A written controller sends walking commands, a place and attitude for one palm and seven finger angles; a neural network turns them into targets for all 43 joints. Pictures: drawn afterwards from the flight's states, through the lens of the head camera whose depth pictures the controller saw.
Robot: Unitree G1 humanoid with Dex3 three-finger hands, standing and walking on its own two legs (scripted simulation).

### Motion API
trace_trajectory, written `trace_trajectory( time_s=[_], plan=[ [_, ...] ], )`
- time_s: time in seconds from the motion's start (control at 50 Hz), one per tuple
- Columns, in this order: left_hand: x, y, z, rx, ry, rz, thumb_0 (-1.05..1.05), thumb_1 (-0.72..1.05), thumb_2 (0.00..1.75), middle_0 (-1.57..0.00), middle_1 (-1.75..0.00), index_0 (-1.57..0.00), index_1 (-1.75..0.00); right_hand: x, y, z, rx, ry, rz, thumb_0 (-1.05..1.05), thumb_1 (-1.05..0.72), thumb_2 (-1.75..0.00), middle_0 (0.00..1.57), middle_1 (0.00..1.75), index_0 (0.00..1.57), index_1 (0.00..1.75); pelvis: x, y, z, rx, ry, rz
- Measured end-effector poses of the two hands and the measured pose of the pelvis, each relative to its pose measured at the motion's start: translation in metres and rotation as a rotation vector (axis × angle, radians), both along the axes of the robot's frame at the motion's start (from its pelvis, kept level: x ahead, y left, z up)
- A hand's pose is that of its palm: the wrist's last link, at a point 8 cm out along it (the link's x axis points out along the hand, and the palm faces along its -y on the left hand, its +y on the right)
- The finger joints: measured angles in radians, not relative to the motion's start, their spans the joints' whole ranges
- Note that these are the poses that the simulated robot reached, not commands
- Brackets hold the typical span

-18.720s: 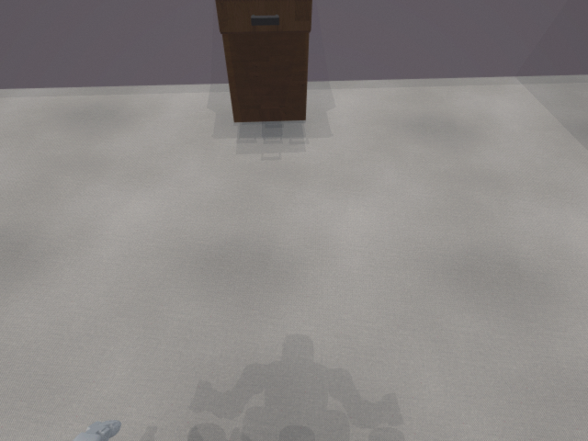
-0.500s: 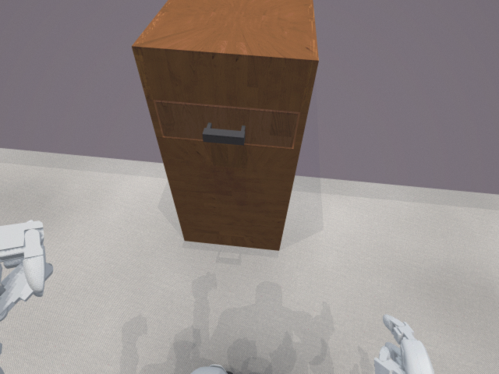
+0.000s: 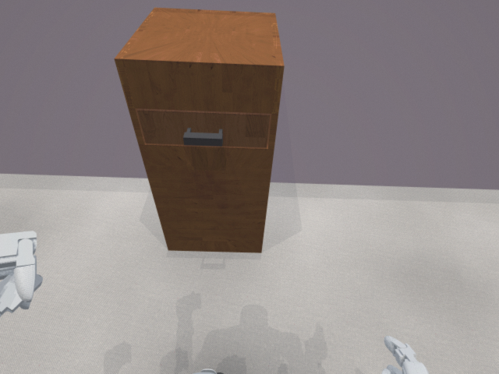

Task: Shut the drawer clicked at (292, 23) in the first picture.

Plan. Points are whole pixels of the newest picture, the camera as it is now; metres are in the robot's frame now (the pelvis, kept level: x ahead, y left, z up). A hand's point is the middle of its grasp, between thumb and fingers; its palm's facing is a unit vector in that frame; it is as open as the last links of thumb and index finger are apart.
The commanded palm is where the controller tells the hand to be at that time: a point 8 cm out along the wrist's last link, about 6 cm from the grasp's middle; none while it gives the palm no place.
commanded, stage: stop stepping back and stand still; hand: left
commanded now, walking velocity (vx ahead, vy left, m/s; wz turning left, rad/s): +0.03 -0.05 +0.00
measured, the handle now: (204, 135) +0.78 +0.15 -0.07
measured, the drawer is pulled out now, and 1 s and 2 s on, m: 0.00 0.00 0.00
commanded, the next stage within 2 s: let the arm hang, fingers relaxed in 0.62 s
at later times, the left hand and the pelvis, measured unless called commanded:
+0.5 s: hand out of the picture +0.19 +0.30 +0.17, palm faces +0.39 -0.82 -0.42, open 3.2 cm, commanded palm +0.12 +0.33 +0.19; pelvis -0.01 +0.05 +0.01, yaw -1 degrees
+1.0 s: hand out of the picture +0.06 +0.23 -0.16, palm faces -0.02 -0.98 -0.20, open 3.1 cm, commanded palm none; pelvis -0.02 +0.05 +0.00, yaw +0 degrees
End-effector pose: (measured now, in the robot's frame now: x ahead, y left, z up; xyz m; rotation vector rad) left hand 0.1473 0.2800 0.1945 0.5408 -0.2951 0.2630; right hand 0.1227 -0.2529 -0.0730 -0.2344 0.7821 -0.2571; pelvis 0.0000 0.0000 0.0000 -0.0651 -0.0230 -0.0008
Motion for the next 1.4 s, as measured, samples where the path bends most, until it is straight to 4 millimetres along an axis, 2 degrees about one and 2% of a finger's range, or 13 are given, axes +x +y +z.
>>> trace_trajectory(
  time_s=[0.18, 0.32, 0.48, 0.6, 0.72, 0.76, 0.84, 0.92, 1.0, 1.08, 1.22, 1.3, 1.4],
  plan=[
    [0.009, 0.020, -0.005, -0.072, -0.056, 0.026, 0.02, 0.89, 0.90, -1.41, -1.60, -1.41, -1.60, -0.011, 0.025, 0.003, -0.012, 0.005, 0.016, 0.02, -0.91, -0.90, 0.20, 0.30, 0.20, 0.30, -0.008, 0.017, 0.002, 0.013, -0.017, 0.001],
    [-0.019, 0.017, 0.010, -0.010, 0.006, -0.016, 0.02, 0.89, 0.90, -1.41, -1.60, -1.40, -1.60, -0.004, 0.055, 0.008, 0.066, 0.006, 0.080, 0.01, -0.90, -0.90, 0.20, 0.30, 0.20, 0.30, -0.017, 0.027, 0.009, 0.047, 0.025, -0.023],
    [-0.003, 0.058, -0.013, -0.075, 0.029, 0.105, 0.01, 0.89, 0.90, -1.41, -1.60, -1.41, -1.60, 0.010, 0.074, 0.004, 0.037, -0.011, 0.085, 0.01, -0.90, -0.90, 0.20, 0.30, 0.20, 0.30, -0.013, 0.050, 0.008, 0.060, 0.019, -0.019],
    [0.003, 0.041, -0.001, -0.027, 0.040, 0.020, 0.02, 0.89, 0.90, -1.41, -1.60, -1.40, -1.60, 0.015, 0.087, 0.016, 0.075, -0.077, 0.116, 0.01, -0.90, -0.90, 0.20, 0.30, 0.20, 0.30, -0.018, 0.049, 0.012, 0.071, 0.043, -0.029],
    [-0.001, 0.036, 0.000, -0.006, 0.100, -0.001, 0.01, 0.89, 0.90, -1.41, -1.60, -1.40, -1.60, 0.013, 0.080, 0.010, 0.086, -0.032, 0.093, 0.01, -0.90, -0.90, 0.20, 0.30, 0.20, 0.30, -0.013, 0.047, 0.014, 0.042, 0.050, -0.027],
    [0.006, 0.043, -0.029, 0.002, 0.200, 0.007, 0.01, 0.89, 0.90, -1.40, -1.60, -1.40, -1.60, 0.013, 0.072, -0.001, 0.097, -0.013, 0.117, 0.01, -0.90, -0.90, 0.20, 0.30, 0.20, 0.30, -0.013, 0.049, 0.011, 0.039, 0.055, -0.018],
    [0.008, 0.063, -0.155, -0.160, 0.665, 0.145, 0.00, 0.90, 0.90, -1.36, -1.56, -1.36, -1.56, 0.003, 0.050, -0.029, 0.083, 0.097, 0.115, 0.01, -0.90, -0.90, 0.20, 0.30, 0.20, 0.30, -0.017, 0.054, 0.002, 0.047, 0.040, -0.006],
    [-0.035, 0.042, -0.264, -0.338, 1.094, 0.219, 0.01, 0.90, 0.90, -1.26, -1.47, -1.26, -1.47, -0.024, 0.035, -0.033, 0.045, 0.198, 0.065, 0.01, -0.91, -0.90, 0.20, 0.30, 0.20, 0.30, -0.018, 0.050, 0.000, 0.058, 0.014, -0.001],
    [-0.097, -0.002, -0.322, -0.466, 1.400, 0.207, 0.01, 0.91, 0.90, -1.13, -1.33, -1.13, -1.33, -0.063, 0.029, -0.031, 0.018, 0.336, 0.017, 0.01, -0.91, -0.90, 0.20, 0.30, 0.20, 0.30, -0.019, 0.045, 0.004, 0.056, 0.002, 0.002],
    [-0.150, 0.000, -0.335, -0.538, 1.523, 0.334, 0.01, 0.90, 0.90, -0.98, -1.20, -0.98, -1.21, -0.104, 0.035, -0.034, 0.025, 0.494, -0.007, 0.01, -0.91, -0.90, 0.19, 0.30, 0.20, 0.30, -0.020, 0.041, 0.010, 0.046, 0.008, 0.012],
    [-0.215, 0.003, -0.324, -0.524, 1.711, 0.416, 0.01, 0.91, 0.90, -0.72, -0.89, -0.71, -0.91, -0.150, 0.064, -0.050, 0.120, 0.647, -0.040, 0.01, -0.91, -0.90, 0.19, 0.30, 0.20, 0.30, -0.019, 0.043, 0.015, 0.044, 0.007, 0.009],
    [-0.229, -0.001, -0.317, -0.519, 1.750, 0.443, 0.01, 0.91, 0.90, -0.56, -0.72, -0.56, -0.73, -0.162, 0.082, -0.059, 0.181, 0.668, -0.049, 0.01, -0.91, -0.90, 0.20, 0.30, 0.20, 0.30, -0.019, 0.044, 0.016, 0.050, -0.001, 0.002],
    [-0.227, -0.012, -0.316, -0.528, 1.738, 0.435, 0.01, 0.91, 0.90, -0.38, -0.51, -0.38, -0.52, -0.166, 0.098, -0.066, 0.235, 0.667, -0.053, 0.01, -0.91, -0.90, 0.20, 0.30, 0.20, 0.30, -0.018, 0.045, 0.016, 0.057, -0.009, -0.004]
  ],
)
